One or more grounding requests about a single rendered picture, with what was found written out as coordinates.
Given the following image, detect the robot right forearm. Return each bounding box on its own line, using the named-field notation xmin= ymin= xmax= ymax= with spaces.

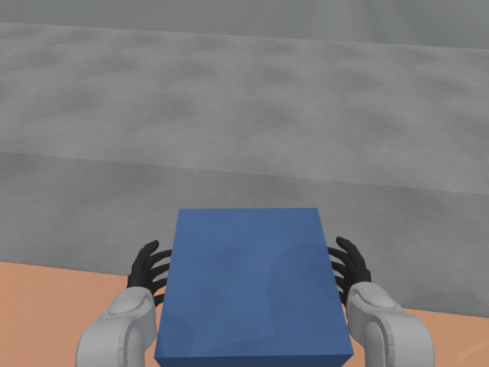
xmin=345 ymin=282 xmax=435 ymax=367

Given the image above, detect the right robot hand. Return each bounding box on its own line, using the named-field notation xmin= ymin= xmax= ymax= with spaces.
xmin=327 ymin=236 xmax=371 ymax=309

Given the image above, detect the left robot hand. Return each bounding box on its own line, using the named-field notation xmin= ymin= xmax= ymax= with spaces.
xmin=126 ymin=240 xmax=172 ymax=308

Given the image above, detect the carton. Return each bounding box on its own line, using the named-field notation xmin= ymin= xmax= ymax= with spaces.
xmin=154 ymin=208 xmax=354 ymax=367

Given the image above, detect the robot left forearm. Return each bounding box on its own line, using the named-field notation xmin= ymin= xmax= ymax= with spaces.
xmin=75 ymin=287 xmax=157 ymax=367

